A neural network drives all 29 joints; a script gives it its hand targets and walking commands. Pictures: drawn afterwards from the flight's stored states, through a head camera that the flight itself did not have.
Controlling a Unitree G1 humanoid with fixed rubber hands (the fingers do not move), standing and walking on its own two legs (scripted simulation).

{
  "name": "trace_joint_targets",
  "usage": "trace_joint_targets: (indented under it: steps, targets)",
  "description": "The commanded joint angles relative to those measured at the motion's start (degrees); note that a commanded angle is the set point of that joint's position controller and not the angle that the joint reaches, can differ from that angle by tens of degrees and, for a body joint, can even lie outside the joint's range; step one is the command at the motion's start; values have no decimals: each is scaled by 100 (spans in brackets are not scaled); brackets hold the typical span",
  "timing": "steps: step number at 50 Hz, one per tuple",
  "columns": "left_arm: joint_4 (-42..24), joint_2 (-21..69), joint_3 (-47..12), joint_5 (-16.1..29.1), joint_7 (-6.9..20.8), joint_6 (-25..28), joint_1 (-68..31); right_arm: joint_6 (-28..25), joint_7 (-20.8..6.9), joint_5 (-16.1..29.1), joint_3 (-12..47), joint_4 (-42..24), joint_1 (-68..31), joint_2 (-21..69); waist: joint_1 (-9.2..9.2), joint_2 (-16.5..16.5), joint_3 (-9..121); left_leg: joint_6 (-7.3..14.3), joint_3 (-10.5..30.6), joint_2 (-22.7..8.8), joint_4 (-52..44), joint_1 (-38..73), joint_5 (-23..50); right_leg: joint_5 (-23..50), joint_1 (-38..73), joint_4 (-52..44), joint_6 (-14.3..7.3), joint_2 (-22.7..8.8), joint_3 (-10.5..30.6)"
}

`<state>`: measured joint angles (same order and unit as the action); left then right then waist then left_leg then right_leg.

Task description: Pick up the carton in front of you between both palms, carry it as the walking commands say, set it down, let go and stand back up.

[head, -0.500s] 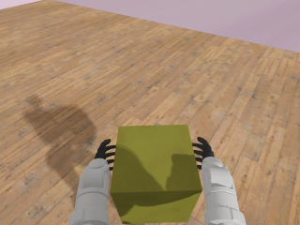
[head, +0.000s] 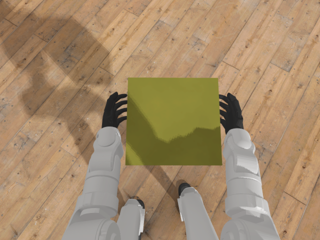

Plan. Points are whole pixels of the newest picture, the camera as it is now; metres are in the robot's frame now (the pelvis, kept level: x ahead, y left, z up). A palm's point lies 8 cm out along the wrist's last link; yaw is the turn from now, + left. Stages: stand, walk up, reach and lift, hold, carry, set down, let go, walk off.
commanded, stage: set down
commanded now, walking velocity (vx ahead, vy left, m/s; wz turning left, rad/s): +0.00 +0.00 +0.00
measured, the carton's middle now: (170, 127) +0.41 -0.06 -0.16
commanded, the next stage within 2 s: none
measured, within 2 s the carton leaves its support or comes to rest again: rests again in 1.90 s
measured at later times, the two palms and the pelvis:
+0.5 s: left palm (126, 118) +0.47 +0.08 -0.22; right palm (217, 131) +0.40 -0.21 -0.23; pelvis -0.04 +0.00 -0.14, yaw +1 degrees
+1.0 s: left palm (139, 121) +0.50 +0.05 -0.38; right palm (212, 136) +0.41 -0.23 -0.38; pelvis -0.05 +0.02 -0.23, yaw +1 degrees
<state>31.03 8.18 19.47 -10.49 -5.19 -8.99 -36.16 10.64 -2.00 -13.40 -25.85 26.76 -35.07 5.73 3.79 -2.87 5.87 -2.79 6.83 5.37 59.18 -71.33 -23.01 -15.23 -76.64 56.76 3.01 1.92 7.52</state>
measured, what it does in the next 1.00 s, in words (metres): lowers itself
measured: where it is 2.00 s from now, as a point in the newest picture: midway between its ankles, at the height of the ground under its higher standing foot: (163, 221)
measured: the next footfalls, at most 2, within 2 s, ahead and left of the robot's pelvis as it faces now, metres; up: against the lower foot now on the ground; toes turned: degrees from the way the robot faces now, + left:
none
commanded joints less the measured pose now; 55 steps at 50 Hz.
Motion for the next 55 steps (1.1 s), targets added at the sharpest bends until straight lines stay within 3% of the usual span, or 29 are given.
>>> trace_joint_targets:
  steps: [1,9,15,25,32,37,47,55]
  targets:
    - [474,4718,-2834,213,1561,-302,-3461,417,-1181,282,3187,559,-3083,5058,139,198,4782,32,-899,543,53,-58,505,1099,3240,485,-3,530,-816]
    - [1086,4525,-2271,244,1910,-492,-4504,660,-874,326,3065,687,-4194,5266,163,492,5270,156,-1057,655,1075,-1781,-112,554,2903,1251,116,520,-685]
    - [1428,4430,-2116,332,1946,-519,-4943,667,-702,409,2974,718,-4738,5186,251,538,5644,181,-1099,717,1709,-2478,-276,401,2478,1812,156,568,-749]
    - [1572,4448,-2342,579,1582,-505,-5731,556,-707,618,2688,621,-5540,4672,610,41,6308,59,-1056,788,2511,-2195,153,917,1014,2908,142,616,-1242]
    - [1718,4325,-2415,594,1212,-524,-6135,561,-900,679,2225,771,-5791,4163,858,-549,6178,-55,-965,759,2936,-1816,502,962,-347,3506,138,527,-1474]
    - [1938,4012,-2312,505,1028,-496,-6326,530,-1008,653,1827,938,-5948,3746,976,-792,5907,-76,-920,710,3250,-1882,581,917,-1025,3837,156,443,-1548]
    - [1997,3268,-2663,852,869,-260,-7152,305,-826,941,1745,782,-6744,3201,1136,-698,6094,-23,-1003,665,4075,-2525,508,1181,-889,4473,259,350,-1574]
    - [2460,2693,-2721,1069,1008,-239,-7532,272,-640,1061,1761,883,-7345,2939,1166,-477,5652,72,-1096,610,4628,-3276,-26,887,-643,4851,296,292,-1536]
